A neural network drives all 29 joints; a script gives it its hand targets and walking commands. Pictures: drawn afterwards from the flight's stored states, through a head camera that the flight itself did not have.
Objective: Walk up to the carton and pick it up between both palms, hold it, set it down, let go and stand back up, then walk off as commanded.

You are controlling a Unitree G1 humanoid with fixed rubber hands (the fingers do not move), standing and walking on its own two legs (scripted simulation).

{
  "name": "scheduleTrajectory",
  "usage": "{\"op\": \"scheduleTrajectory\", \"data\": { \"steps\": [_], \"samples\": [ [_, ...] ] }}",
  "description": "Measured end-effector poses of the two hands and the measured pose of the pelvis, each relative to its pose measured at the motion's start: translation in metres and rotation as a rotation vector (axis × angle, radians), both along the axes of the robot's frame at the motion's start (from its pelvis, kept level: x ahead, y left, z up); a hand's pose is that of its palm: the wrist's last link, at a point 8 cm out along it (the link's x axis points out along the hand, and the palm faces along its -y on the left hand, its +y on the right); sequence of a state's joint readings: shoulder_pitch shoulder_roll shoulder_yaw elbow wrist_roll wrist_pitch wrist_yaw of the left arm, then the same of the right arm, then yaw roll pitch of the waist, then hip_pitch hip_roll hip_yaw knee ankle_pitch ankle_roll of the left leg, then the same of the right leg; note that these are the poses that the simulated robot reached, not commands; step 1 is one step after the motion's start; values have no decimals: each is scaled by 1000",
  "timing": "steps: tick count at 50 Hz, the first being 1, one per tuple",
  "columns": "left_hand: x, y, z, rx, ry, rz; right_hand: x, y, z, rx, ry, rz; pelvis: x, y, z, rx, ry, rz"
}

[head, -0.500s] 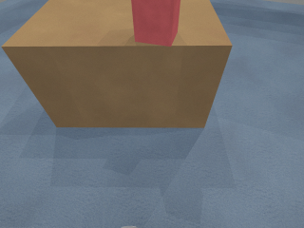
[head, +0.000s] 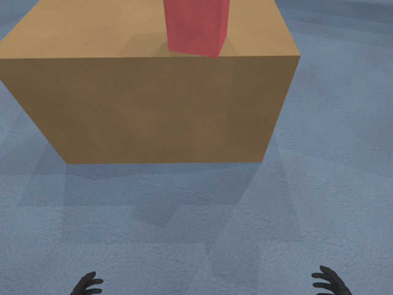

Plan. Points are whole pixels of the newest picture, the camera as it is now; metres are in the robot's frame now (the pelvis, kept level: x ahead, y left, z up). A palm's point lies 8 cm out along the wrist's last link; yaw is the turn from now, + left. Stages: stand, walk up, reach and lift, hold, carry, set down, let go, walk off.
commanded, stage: walk off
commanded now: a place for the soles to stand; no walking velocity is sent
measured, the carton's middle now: (198, 3) +1.02 -0.01 +0.11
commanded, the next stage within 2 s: stand in 0.22 s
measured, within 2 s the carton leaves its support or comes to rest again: neither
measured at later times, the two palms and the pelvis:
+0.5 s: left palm out of the picture +0.08 +0.28 -0.11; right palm out of the picture +0.07 -0.28 -0.11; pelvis -0.01 -0.01 +0.02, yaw +0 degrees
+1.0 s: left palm out of the picture +0.04 +0.27 -0.11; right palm out of the picture +0.07 -0.29 -0.11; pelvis -0.02 -0.01 +0.02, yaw +0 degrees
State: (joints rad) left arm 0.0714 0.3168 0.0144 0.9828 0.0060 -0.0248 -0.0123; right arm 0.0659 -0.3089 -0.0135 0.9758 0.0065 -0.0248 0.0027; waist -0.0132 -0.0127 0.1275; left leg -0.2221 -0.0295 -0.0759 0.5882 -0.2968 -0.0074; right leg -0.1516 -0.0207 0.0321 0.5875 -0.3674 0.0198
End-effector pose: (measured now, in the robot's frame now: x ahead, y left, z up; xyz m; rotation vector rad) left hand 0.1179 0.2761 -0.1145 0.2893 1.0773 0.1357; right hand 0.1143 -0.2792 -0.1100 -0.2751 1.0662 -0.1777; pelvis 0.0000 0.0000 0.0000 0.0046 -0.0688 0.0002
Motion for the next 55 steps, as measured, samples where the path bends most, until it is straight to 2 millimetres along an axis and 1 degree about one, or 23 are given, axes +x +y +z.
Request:
{"op": "scheduleTrajectory", "data": {
  "steps": [4, 9, 15, 19, 23, 31, 39, 47, 55],
  "samples": [
    [2, 0, 4, 1, -6, -1, -7, -4, 1, 0, 10, -17, 0, 0, 2, 2, 1, 0],
    [-2, 2, 7, 6, 3, 11, -21, -7, 0, 0, 40, -36, 1, 0, 4, 3, 2, 1],
    [-13, 6, 8, 11, 34, 47, -41, -6, -2, 2, 107, -42, -1, -2, 8, -2, 1, 2],
    [-23, 6, 9, 12, 62, 67, -48, -3, -3, 12, 144, -43, -4, -3, 12, -4, 3, 2],
    [-35, 5, 8, 10, 90, 78, -49, -1, -2, 22, 151, -41, -7, -5, 14, -6, 5, 3],
    [-55, 1, 6, 3, 124, 92, -44, -1, 1, 25, 135, -28, -13, -7, 17, -9, 10, 4],
    [-70, -1, 4, -2, 145, 101, -41, -3, 4, 20, 125, -19, -16, -9, 17, -10, 13, 7],
    [-76, -1, 3, -2, 157, 104, -46, -6, 5, 15, 135, -21, -17, -11, 18, -10, 17, 8],
    [-73, -1, 3, 3, 160, 97, -53, -8, 4, 12, 155, -34, -15, -12, 18, -10, 20, 5]
  ]
}}
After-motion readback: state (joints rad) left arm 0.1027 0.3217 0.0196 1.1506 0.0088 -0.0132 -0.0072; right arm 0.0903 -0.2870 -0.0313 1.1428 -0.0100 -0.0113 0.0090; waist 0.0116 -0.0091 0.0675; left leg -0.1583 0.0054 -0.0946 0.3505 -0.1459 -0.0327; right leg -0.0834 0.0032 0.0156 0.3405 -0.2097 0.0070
